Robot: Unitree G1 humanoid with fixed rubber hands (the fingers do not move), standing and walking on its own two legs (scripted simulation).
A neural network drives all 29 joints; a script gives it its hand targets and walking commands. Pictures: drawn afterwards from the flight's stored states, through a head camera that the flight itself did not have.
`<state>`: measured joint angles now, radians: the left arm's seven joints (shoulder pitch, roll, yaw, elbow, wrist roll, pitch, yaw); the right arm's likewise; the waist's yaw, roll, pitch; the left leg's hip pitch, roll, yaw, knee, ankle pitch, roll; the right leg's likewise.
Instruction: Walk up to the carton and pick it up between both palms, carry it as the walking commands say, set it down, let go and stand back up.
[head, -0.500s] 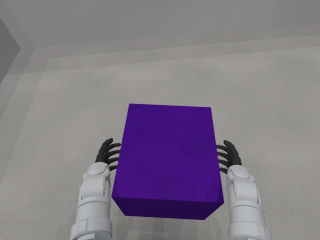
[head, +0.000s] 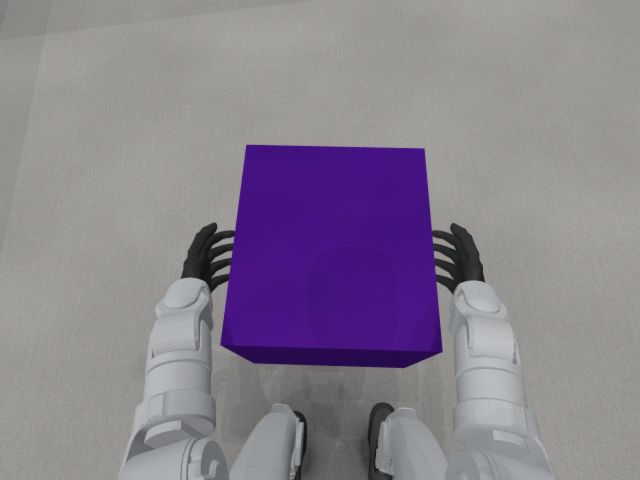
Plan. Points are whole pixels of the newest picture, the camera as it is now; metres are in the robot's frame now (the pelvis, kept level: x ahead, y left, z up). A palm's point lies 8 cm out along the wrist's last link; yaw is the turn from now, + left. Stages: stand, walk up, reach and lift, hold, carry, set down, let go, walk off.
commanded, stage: set down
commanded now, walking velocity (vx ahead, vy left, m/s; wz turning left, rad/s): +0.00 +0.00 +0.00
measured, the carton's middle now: (331, 265) +0.41 +0.04 -0.15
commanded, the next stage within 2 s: none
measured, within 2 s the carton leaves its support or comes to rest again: neither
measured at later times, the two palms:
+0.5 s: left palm (220, 276) +0.37 +0.21 -0.14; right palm (444, 281) +0.39 -0.14 -0.14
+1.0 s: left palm (235, 275) +0.40 +0.22 -0.23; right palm (427, 282) +0.42 -0.13 -0.24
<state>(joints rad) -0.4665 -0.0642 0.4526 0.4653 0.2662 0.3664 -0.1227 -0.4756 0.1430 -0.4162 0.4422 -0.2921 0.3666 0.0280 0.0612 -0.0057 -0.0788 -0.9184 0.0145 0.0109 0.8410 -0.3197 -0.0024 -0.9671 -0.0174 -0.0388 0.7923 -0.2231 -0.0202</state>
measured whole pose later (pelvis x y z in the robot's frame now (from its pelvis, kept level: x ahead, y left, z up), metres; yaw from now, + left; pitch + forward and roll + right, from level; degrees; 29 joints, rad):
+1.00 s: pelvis -0.04 +0.01 -0.16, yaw +0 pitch +47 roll +0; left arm -0.82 0.06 0.45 0.57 0.19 0.38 -0.09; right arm -0.82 0.04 -0.45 0.53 -0.22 0.37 -0.04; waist 0.05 -0.02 -0.26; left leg -1.83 0.01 0.02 1.49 -0.48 0.01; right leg -1.89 -0.02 -0.01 1.42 -0.36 -0.01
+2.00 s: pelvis -0.06 +0.01 -0.29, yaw +1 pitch +49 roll -1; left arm -1.17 0.23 0.30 0.78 0.07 0.33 0.01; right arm -1.10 -0.10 -0.41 0.70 -0.05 0.30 -0.13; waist 0.02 -0.03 -0.06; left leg -2.27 -0.03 0.00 1.97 -0.56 0.02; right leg -2.31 0.00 0.02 1.89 -0.44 0.03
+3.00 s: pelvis -0.07 +0.01 -0.36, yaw +1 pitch +40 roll -2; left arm -1.39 0.36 0.09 1.06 -0.11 0.21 0.02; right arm -1.35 -0.26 -0.27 1.05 0.12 0.16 -0.16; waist 0.02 -0.05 0.21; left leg -2.31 -0.03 0.00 2.21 -0.60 0.02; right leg -2.36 0.02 0.02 2.12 -0.46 0.05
